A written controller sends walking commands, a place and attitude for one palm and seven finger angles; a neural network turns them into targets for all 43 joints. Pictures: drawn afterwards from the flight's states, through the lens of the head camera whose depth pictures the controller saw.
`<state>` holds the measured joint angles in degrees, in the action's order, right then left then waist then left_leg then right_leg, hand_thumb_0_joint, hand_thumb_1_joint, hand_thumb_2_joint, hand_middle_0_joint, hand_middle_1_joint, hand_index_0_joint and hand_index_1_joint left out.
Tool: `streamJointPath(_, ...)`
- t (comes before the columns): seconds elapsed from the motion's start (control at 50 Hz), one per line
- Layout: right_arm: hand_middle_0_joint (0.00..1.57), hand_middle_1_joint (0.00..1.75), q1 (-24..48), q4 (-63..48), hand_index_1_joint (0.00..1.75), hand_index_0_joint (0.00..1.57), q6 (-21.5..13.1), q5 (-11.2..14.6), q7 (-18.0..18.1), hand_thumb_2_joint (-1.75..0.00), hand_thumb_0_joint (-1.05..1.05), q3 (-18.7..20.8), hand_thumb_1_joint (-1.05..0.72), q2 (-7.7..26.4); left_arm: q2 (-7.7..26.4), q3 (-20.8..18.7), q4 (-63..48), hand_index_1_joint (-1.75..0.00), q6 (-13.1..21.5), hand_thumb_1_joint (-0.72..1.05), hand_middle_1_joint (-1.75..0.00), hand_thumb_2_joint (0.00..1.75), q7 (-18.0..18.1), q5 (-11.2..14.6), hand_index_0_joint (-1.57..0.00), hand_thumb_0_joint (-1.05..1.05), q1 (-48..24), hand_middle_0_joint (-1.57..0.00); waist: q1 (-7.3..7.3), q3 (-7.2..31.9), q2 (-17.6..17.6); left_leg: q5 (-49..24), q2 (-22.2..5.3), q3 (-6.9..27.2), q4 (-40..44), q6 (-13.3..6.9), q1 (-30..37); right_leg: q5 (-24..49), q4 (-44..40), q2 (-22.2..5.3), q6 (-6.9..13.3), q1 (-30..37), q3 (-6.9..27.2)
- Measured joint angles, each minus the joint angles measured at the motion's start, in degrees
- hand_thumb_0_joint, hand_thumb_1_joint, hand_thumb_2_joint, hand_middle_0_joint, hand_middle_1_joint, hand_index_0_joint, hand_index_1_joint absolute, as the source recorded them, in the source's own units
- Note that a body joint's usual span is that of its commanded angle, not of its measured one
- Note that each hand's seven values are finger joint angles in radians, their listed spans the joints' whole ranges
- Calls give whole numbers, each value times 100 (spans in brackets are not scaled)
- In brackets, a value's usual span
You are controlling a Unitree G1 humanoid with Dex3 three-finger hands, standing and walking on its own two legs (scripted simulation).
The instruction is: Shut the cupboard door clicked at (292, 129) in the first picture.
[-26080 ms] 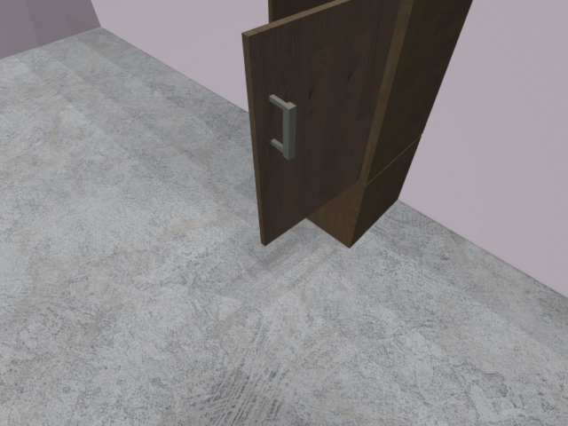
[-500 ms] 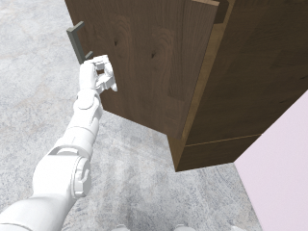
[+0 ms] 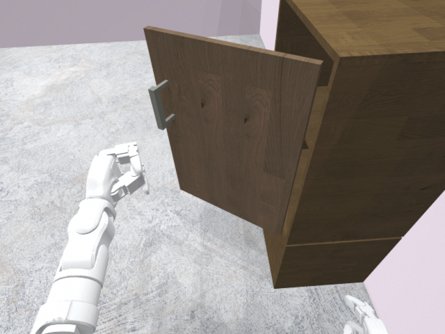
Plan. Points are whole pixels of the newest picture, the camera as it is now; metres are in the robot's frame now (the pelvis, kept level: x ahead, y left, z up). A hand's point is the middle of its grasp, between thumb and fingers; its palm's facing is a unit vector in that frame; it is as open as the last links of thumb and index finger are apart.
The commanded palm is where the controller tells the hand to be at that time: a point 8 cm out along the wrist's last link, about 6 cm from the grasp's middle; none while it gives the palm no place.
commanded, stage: draw the hand back to the body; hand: left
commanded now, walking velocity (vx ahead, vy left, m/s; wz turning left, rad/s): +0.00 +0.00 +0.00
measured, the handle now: (163, 105) +0.65 +0.19 +0.08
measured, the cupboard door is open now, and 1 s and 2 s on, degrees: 56 56 56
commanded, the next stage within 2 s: step back with the hand held close in 1.04 s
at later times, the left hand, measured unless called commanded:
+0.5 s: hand (54, 218) +0.25 +0.26 +0.15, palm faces +0.36 -0.87 -0.34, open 4.8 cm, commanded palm +0.19 +0.30 +0.18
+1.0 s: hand (20, 238) +0.21 +0.28 +0.17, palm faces +0.46 -0.80 -0.39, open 7.4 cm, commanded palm +0.16 +0.31 +0.19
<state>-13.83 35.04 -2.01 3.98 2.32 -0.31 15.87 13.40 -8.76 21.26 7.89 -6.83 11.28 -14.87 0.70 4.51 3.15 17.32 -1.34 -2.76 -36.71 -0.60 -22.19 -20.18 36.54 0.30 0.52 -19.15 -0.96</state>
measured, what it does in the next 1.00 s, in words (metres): stands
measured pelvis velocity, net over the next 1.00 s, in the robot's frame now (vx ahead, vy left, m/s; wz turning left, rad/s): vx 0.02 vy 0.01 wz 0.02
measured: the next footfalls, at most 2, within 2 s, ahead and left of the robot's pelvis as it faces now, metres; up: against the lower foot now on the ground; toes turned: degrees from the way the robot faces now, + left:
none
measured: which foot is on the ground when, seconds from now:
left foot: down 0.00-1.00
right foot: down 0.00-1.00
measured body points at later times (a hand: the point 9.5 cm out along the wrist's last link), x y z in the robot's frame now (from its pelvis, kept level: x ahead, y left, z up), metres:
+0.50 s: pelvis +0.02 +0.02 +0.02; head +0.01 -0.01 +0.47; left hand +0.22 +0.30 +0.17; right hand +0.20 -0.19 -0.08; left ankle +0.02 +0.11 -0.72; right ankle -0.01 -0.11 -0.72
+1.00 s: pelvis +0.02 +0.01 +0.02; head +0.00 -0.01 +0.47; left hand +0.18 +0.32 +0.19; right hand +0.22 -0.20 -0.06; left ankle +0.02 +0.11 -0.72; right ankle -0.01 -0.11 -0.72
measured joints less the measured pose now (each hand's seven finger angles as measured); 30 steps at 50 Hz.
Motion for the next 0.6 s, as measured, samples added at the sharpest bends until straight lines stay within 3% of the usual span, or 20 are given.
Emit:
streamJointPath(0.1,20,30,398,-221,30,20,117,-48,148,-90,2,-97,-91,-157,139,216,-1001,-136,-187,90,-136,90,536,-420,-118,1,895,-118,-86,-154,-24,-206,57,-19,484,-20,520,185,-446,-43,-31,502,15)
streamJointPath(0.24,20,30,566,-249,30,20,162,-137,210,-90,1,-272,-91,-285,255,161,-1880,-118,-453,89,-118,90,941,-653,-101,1,1660,-101,-283,-453,-33,-398,102,42,959,-41,1050,420,-1038,-68,-50,1112,-51)
streamJointPath(0.34,20,30,475,-148,30,20,126,-224,179,-90,1,-332,-91,-328,343,-12,-2592,-103,-506,89,-103,90,1079,-700,-88,1,2212,-88,-348,-521,66,-461,155,31,1203,-75,1307,503,-1311,-114,-90,1383,-43)
streamJointPath(0.6,20,30,180,40,30,21,164,-295,109,-90,2,-204,-90,-296,596,-816,-3801,-65,-528,89,-65,90,1128,-692,-52,1,3776,-52,-350,-446,124,-367,186,-19,1307,-103,1515,456,-1472,-144,-137,1602,5)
